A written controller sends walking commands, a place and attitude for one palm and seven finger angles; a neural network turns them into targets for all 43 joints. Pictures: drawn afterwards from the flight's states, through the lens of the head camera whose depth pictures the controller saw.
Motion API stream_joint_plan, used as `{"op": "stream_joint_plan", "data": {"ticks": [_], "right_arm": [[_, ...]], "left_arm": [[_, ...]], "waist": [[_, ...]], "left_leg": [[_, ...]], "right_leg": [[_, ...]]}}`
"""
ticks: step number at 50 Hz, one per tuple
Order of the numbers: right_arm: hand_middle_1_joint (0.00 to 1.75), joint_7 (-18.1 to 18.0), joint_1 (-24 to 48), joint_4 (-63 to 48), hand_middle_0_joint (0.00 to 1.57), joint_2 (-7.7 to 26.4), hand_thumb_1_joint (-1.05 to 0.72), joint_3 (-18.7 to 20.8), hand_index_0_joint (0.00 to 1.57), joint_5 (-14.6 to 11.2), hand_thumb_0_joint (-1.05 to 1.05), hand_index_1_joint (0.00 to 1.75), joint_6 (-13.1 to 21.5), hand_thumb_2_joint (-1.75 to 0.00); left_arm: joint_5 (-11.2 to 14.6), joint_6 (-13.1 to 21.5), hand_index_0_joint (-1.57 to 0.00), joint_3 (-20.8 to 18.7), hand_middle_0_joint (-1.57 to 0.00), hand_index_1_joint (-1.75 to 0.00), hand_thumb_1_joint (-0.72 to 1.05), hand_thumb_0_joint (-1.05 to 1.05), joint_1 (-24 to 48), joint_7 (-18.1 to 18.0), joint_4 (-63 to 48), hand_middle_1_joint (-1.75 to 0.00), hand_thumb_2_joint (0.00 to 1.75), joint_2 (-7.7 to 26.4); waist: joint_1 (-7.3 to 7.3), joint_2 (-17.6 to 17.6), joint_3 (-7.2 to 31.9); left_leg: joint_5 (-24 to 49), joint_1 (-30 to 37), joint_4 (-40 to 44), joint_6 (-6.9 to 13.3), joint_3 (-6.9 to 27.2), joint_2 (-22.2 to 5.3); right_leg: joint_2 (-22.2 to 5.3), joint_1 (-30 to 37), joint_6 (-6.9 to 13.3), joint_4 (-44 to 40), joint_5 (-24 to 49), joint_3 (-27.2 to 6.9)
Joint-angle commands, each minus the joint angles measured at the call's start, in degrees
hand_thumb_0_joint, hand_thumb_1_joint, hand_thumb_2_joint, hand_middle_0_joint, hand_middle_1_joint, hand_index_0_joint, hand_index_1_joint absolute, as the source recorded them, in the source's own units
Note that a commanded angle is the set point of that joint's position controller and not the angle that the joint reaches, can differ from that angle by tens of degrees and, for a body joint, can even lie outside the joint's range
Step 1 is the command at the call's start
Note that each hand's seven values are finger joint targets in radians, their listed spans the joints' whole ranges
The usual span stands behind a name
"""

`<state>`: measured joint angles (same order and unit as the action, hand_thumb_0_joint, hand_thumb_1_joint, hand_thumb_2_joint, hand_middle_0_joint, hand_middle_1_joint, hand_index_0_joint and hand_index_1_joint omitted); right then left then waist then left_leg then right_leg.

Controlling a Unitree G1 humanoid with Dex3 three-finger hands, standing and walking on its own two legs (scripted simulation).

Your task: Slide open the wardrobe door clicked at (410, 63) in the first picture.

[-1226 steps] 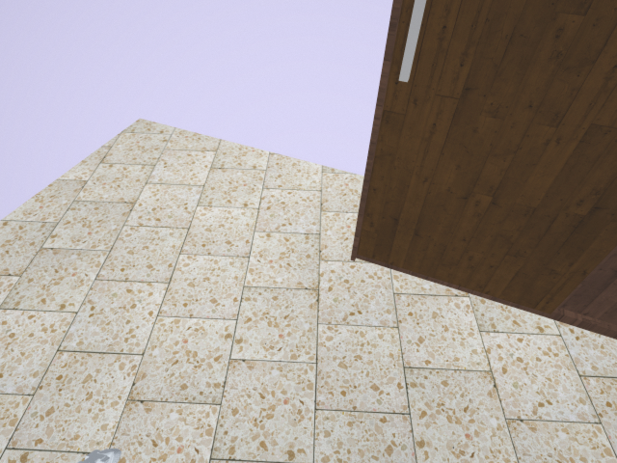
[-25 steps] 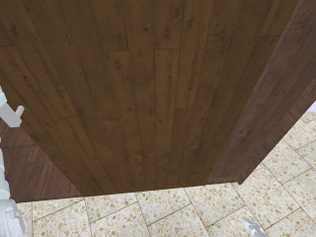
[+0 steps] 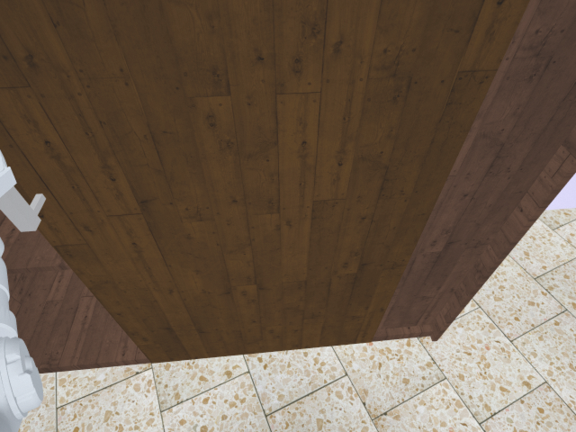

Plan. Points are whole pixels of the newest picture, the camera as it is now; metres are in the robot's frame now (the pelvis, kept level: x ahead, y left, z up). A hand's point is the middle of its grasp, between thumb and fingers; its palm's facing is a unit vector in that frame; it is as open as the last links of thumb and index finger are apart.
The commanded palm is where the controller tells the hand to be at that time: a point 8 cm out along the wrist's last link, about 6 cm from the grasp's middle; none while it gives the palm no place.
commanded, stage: stop walking and hold the door there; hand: left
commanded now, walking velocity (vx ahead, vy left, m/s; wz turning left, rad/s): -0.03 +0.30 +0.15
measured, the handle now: out of the picture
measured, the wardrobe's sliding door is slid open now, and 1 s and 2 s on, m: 0.49 0.48 0.48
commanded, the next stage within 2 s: loosen the grip on the handle in 1.62 s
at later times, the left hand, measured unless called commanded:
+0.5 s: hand out of the picture +0.38 +0.39 +0.17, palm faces +0.47 -0.85 -0.24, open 5.9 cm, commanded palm +0.34 +0.43 +0.16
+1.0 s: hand out of the picture +0.38 +0.39 +0.17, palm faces +0.32 -0.94 -0.15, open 5.9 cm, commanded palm +0.35 +0.43 +0.16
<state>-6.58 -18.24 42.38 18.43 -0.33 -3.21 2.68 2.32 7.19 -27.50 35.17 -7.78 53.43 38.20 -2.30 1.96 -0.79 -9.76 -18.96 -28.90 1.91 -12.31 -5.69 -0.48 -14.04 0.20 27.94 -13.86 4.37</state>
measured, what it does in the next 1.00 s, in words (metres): steps to the left: right foot, then left foot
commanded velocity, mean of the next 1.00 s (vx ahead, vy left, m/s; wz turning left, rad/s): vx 0.05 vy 0.11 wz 0.08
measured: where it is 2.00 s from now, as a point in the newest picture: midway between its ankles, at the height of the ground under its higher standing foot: outside the picture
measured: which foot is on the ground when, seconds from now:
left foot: down 0.00-0.54, up 0.56-0.80, down 0.82-1.00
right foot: down 0.00-0.24, up 0.26-0.54, down 0.56-0.80, up 0.82-0.96, down 0.98-1.00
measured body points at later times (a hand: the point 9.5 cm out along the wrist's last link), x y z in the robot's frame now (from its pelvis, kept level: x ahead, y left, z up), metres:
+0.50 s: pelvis -0.05 +0.08 +0.00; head +0.01 +0.07 +0.44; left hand +0.35 +0.43 +0.19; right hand +0.11 -0.15 -0.12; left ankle +0.04 +0.12 -0.74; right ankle -0.10 -0.02 -0.69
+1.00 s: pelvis -0.06 +0.16 -0.03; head +0.02 +0.16 +0.41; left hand +0.36 +0.44 +0.18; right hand +0.09 -0.05 -0.16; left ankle +0.01 +0.37 -0.74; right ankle -0.05 +0.08 -0.74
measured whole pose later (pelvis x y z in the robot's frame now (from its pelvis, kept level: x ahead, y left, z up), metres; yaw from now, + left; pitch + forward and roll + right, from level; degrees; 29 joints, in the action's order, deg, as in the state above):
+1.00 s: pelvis -0.06 +0.16 -0.03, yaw +3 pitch -2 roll +1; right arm -4.0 -9.2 40.3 11.2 -1.0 -2.5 5.1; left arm 4.1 6.0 -13.5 42.9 -5.2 25.6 21.1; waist -0.3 0.5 -13.5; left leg -13.6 -25.5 -41.3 -5.8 -0.3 -8.3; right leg -0.2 -20.0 0.5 46.6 -24.5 3.4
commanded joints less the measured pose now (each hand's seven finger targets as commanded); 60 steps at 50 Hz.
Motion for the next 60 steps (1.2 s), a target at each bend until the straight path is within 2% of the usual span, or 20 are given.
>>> {"op": "stream_joint_plan", "data": {"ticks": [1, 7, 10, 14, 25, 26, 27, 28, 31, 37, 39, 40, 41, 42, 44, 48, 51, 56, 58, 60], "right_arm": [[0.30, -0.2, 3.2, -7.0, 0.20, 9.2, -0.90, 3.8, 0.20, 0.3, 0.00, 0.30, 1.1, -0.90], [0.30, 0.3, 6.1, -7.6, 0.20, 8.1, -0.90, 3.8, 0.20, 0.3, 0.00, 0.30, 0.2, -0.90], [0.30, -0.8, 7.1, -7.1, 0.20, 8.5, -0.90, 3.9, 0.20, 0.7, 0.00, 0.30, -0.4, -0.90], [0.30, 0.9, 8.4, -9.6, 0.20, 7.0, -0.90, 2.5, 0.20, 0.9, 0.00, 0.30, 1.1, -0.90], [0.30, 2.8, 10.9, -10.0, 0.20, 5.8, -0.90, 2.0, 0.20, 1.8, 0.00, 0.30, 3.2, -0.90], [0.30, 3.6, 11.3, -10.5, 0.20, 5.8, -0.90, 2.3, 0.20, 2.0, 0.00, 0.30, 2.8, -0.90], [0.30, 4.1, 9.4, -10.3, 0.20, 6.1, -0.90, 3.0, 0.20, 1.9, 0.00, 0.30, 1.9, -0.90], [0.30, 3.8, 9.5, -9.4, 0.20, 9.3, -0.90, 3.2, 0.20, 2.9, 0.00, 0.30, 2.3, -0.90], [0.30, 4.7, 9.1, -8.1, 0.20, 5.3, -0.90, 1.7, 0.20, 1.4, 0.00, 0.30, 3.8, -0.90], [0.30, 1.4, 10.4, -8.0, 0.20, 2.9, -0.90, 2.4, 0.20, 1.6, 0.00, 0.30, 3.1, -0.90], [0.30, 0.6, 8.7, -8.4, 0.20, 5.6, -0.90, 4.3, 0.20, 1.3, 0.00, 0.30, 3.3, -0.90], [0.30, 0.9, 7.8, -8.5, 0.20, 7.1, -0.90, 4.6, 0.20, 0.9, 0.00, 0.30, 4.0, -0.90], [0.30, 1.4, 7.6, -8.3, 0.20, 6.2, -0.90, 4.2, 0.20, 0.8, 0.00, 0.30, 4.7, -0.90], [0.30, 1.9, 6.6, -8.5, 0.20, 5.9, -0.90, 5.6, 0.20, 0.1, 0.00, 0.30, 5.0, -0.90], [0.30, 1.4, 9.2, -6.6, 0.20, 4.2, -0.90, 4.0, 0.20, 0.9, 0.00, 0.30, 4.9, -0.90], [0.30, 2.5, 9.0, -8.3, 0.20, 3.6, -0.90, 2.6, 0.20, 0.6, 0.00, 0.30, 4.9, -0.90], [0.30, 2.5, 9.3, -9.9, 0.20, 1.2, -0.90, 1.8, 0.20, 0.5, 0.00, 0.30, 4.6, -0.90], [0.30, 0.7, 11.0, -8.8, 0.20, 0.2, -0.90, -0.5, 0.20, 2.0, 0.00, 0.30, 5.5, -0.90], [0.30, 0.4, 11.0, -9.5, 0.20, 0.3, -0.90, -0.2, 0.20, 2.1, 0.00, 0.30, 5.0, -0.90], [0.30, 1.2, 11.0, -10.2, 0.20, 2.9, -0.90, 1.3, 0.20, 1.4, 0.00, 0.30, 4.5, -0.90]], "left_arm": [[-2.2, 4.2, -0.45, 0.3, -0.45, -1.40, 0.90, 0.00, 17.0, 0.7, -11.1, -1.40, 0.90, 17.3], [-2.4, 4.8, -0.45, -0.4, -0.45, -1.40, 0.90, 0.00, 17.4, 0.8, -14.2, -1.40, 0.90, 16.0], [-2.7, 5.4, -0.45, -5.3, -0.45, -1.40, 0.90, 0.00, 14.1, 0.5, -14.6, -1.40, 0.90, 21.0], [-2.2, 9.4, -0.45, 3.8, -0.45, -1.40, 0.90, 0.00, 18.7, 2.4, -23.4, -1.40, 0.90, 10.2], [-0.5, 5.7, -0.45, 1.4, -0.45, -1.40, 0.90, 0.00, 25.9, 1.8, -21.2, -1.40, 0.90, 14.2], [-0.5, 5.5, -0.45, 1.3, -0.45, -1.40, 0.90, 0.00, 26.2, 2.1, -20.8, -1.40, 0.90, 14.4], [-1.2, 6.2, -0.45, 0.3, -0.45, -1.40, 0.90, 0.00, 27.0, 2.3, -19.8, -1.40, 0.90, 17.5], [0.3, 4.6, -0.45, -1.5, -0.45, -1.40, 0.90, 0.00, 24.7, 1.7, -16.3, -1.40, 0.90, 17.3], [-0.5, 6.6, -0.45, 0.6, -0.45, -1.40, 0.90, 0.00, 32.7, 2.4, -26.5, -1.40, 0.90, 14.1], [-1.9, 6.9, -0.45, 5.1, -0.45, -1.40, 0.90, 0.00, 30.8, 3.8, -30.9, -1.40, 0.90, 6.5], [-1.6, 8.4, -0.45, 9.7, -0.45, -1.40, 0.90, 0.00, 31.3, 4.5, -37.7, -1.40, 0.90, 1.0], [-0.3, 9.1, -0.45, 14.2, -0.45, -1.40, 0.90, 0.00, 33.5, 5.0, -42.7, -1.40, 0.90, -4.9], [0.0, 9.5, -0.45, 18.3, -0.45, -1.40, 0.90, 0.00, 37.6, 5.3, -46.7, -1.40, 0.90, -9.7], [-0.3, 8.6, -0.45, 21.3, -0.45, -1.40, 0.90, 0.00, 32.9, 6.1, -42.0, -1.40, 0.90, -15.0], [-0.3, 7.2, -0.45, 15.0, -0.45, -1.40, 0.90, 0.00, 31.6, 5.1, -46.0, -1.40, 0.90, -5.3], [0.6, 5.6, -0.45, 17.5, -0.45, -1.40, 0.90, 0.00, 34.5, 4.8, -47.5, -1.40, 0.90, -8.2], [0.5, 3.3, -0.45, 10.7, -0.45, -1.40, 0.90, 0.00, 30.3, 4.1, -40.2, -1.40, 0.90, -0.1], [0.5, 3.3, -0.45, 9.6, -0.45, -1.40, 0.90, 0.00, 28.2, 2.7, -37.6, -1.40, 0.90, -3.3], [0.6, 4.3, -0.45, 13.1, -0.45, -1.40, 0.90, 0.00, 30.3, 3.0, -41.2, -1.40, 0.90, -7.3], [1.4, 5.0, -0.45, 17.7, -0.45, -1.40, 0.90, 0.00, 30.2, 3.5, -43.7, -1.40, 0.90, -12.3]], "waist": [[0.94, -0.9, 12.8], [2.52, -12.3, 10.6], [2.43, -7.1, 11.8], [2.20, 13.2, 15.9], [4.88, 9.3, 18.2], [6.49, 2.6, 16.9], [5.75, -20.6, 11.5], [4.78, -13.6, 7.2], [2.18, -15.7, 9.2], [1.76, -13.2, 11.9], [-0.40, 3.2, 17.3], [-0.96, 16.6, 21.4], [-1.34, 12.9, 22.9], [-0.90, 4.5, 16.3], [0.83, 22.4, 19.1], [1.47, 15.1, 19.4], [2.07, -25.6, 14.8], [3.51, -14.3, 17.4], [3.09, -12.7, 20.3], [2.76, 2.5, 23.6]], "left_leg": [[2.1, 7.4, -3.0, -1.6, 7.5, -1.4], [-13.1, -3.4, -8.2, -2.7, 11.4, 2.0], [9.8, 6.6, 1.2, -3.1, 8.6, 0.4], [45.2, 17.1, 8.8, 4.8, 22.2, -13.6], [1.0, 3.2, 10.8, 1.2, 13.4, -2.8], [-5.0, -5.4, -1.3, -3.3, 12.1, 0.9], [-19.6, -21.0, -27.3, -5.3, 14.5, 5.2], [-18.2, -28.7, -42.3, -6.0, 22.0, 4.1], [-12.8, -29.3, -43.5, -5.5, 17.9, 1.2], [-1.9, 6.4, -5.1, -3.6, -1.7, 7.2], [10.2, 23.5, -0.8, -1.9, 4.9, 1.4], [26.7, 29.5, 1.7, 4.1, 24.6, -12.2], [23.1, 26.5, 4.8, 7.5, 33.0, -16.2], [17.8, 19.4, 5.1, 10.0, 31.5, -16.6], [12.9, 17.3, 2.2, 9.6, 26.4, -14.0], [14.2, 7.9, -4.7, 5.1, 17.9, -11.7], [-14.8, -7.8, -26.2, -3.2, 9.1, 3.7], [-15.1, -5.1, -12.2, -3.0, 7.8, 4.4], [-1.0, 5.5, 1.2, -2.8, 6.3, 4.5], [38.7, 24.2, 1.4, 2.6, 16.9, -8.2]], "right_leg": [[-14.2, 0.2, 2.4, -6.2, 15.8, -13.1], [-23.3, 8.5, 5.8, -3.5, 34.2, -14.4], [-18.2, 3.9, 1.8, 3.3, 38.6, -6.2], [-3.0, -9.3, -2.2, 29.5, -23.8, -0.6], [-3.8, 12.4, 0.0, 4.5, -13.6, 6.6], [-10.3, 20.2, 3.9, -8.2, -7.7, 1.4], [-33.3, 21.7, 12.3, -17.3, -5.1, -30.0], [-40.1, 16.2, 14.1, -17.2, 6.5, -34.2], [-27.7, 21.9, 4.7, -5.3, 24.8, -7.9], [-16.5, 9.5, 0.5, 5.7, 32.4, 7.7], [-10.5, -1.7, -1.5, 23.3, 12.0, 6.5], [-3.5, -13.7, -3.1, 37.0, -18.1, 3.0], [-0.6, -13.8, -2.0, 42.7, -24.1, -2.6], [-1.6, -16.4, -2.5, 39.5, -21.8, -3.6], [-3.4, -12.7, -1.8, 31.8, -19.1, -4.0], [-0.3, 4.6, -1.2, 8.8, -7.9, -1.8], [-15.1, 10.3, 5.4, -5.6, 19.5, -21.1], [-13.6, 20.5, 6.8, 4.9, 48.5, -9.7], [-11.5, 18.2, 3.5, 7.6, 46.2, -7.5], [-6.2, 3.6, -1.8, 12.5, 25.4, -3.6]]}}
